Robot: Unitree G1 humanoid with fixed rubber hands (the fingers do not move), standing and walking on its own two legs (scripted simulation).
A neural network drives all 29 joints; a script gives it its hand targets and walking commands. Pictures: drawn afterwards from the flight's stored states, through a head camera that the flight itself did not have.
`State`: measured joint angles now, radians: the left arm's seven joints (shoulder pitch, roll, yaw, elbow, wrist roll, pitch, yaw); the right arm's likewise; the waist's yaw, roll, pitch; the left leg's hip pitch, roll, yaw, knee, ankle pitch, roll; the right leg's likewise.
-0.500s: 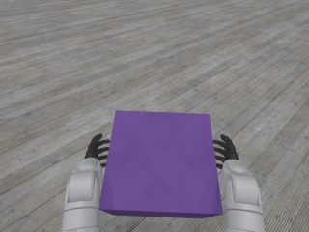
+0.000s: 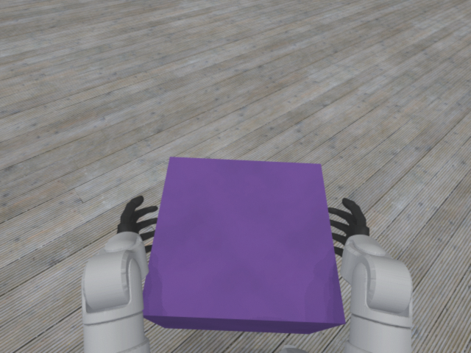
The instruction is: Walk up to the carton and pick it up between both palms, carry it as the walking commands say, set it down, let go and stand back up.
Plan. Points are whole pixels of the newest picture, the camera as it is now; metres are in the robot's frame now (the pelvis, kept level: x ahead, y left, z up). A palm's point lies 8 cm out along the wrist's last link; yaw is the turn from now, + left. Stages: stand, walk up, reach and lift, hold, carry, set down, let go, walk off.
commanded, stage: carry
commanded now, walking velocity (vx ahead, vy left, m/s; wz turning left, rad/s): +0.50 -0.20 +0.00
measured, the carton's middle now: (241, 247) +0.31 -0.01 -0.01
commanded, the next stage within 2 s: none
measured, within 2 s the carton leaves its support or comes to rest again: neither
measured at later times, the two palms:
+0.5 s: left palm (198, 129) +0.56 +0.08 +0.07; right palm (347, 122) +0.59 -0.26 +0.07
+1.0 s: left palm (217, 79) +0.76 +0.04 +0.07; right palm (345, 83) +0.76 -0.30 +0.07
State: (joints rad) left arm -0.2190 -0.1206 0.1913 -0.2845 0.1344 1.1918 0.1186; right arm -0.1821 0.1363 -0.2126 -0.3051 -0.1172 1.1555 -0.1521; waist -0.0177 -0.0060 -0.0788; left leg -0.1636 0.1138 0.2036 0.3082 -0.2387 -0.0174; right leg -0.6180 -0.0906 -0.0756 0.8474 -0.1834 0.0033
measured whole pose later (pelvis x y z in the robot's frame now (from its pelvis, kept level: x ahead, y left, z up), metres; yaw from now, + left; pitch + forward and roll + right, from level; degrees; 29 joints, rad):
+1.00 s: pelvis +0.48 -0.13 -0.01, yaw +0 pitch +6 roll +1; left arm -0.17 -0.13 0.19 -0.32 0.14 1.15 0.10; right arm -0.17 0.13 -0.19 -0.32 -0.12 1.14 -0.14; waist 0.00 -0.02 -0.08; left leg -0.28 0.06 0.27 0.48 -0.21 0.00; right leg -0.16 -0.06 -0.15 0.50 -0.31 0.02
